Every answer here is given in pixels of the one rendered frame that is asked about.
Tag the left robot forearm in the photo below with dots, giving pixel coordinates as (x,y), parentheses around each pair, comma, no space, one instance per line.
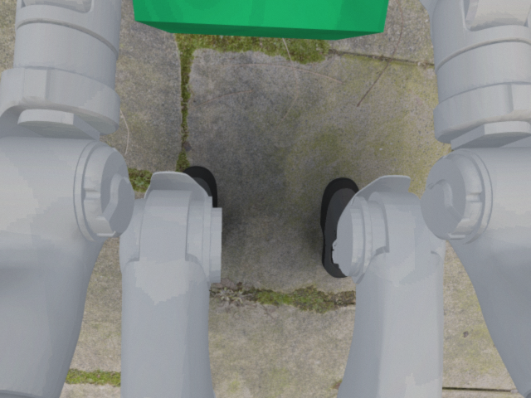
(63,76)

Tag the robot right thigh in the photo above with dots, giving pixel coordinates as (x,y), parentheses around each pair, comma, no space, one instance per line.
(398,334)

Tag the robot left foot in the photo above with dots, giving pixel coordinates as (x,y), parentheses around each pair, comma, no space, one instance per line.
(205,179)

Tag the carton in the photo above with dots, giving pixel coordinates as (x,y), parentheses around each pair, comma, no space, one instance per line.
(302,19)

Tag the right robot forearm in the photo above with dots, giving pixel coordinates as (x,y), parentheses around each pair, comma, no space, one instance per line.
(482,58)

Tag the robot right upper arm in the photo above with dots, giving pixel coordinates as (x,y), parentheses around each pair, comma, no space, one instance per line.
(479,199)

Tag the robot left upper arm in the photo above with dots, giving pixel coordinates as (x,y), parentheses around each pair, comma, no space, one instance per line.
(60,200)

